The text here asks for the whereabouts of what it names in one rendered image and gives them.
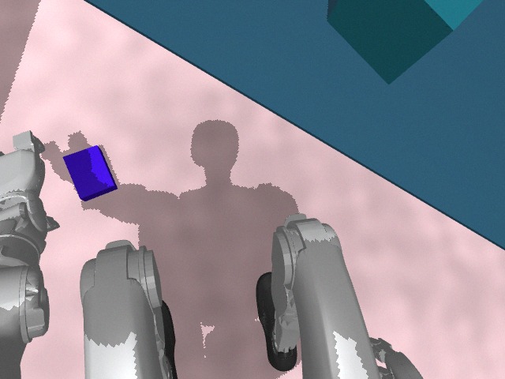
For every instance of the left robot foot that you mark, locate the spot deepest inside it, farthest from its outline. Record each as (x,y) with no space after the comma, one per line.
(169,340)

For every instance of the left robot arm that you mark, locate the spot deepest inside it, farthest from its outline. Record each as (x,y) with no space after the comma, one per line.
(24,304)

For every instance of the right robot hand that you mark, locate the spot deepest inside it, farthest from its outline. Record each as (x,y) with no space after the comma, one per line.
(398,365)

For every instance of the right robot foot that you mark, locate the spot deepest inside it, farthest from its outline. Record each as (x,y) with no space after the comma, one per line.
(266,311)

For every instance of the left robot hand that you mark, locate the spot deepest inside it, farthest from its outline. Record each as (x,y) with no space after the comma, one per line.
(24,170)

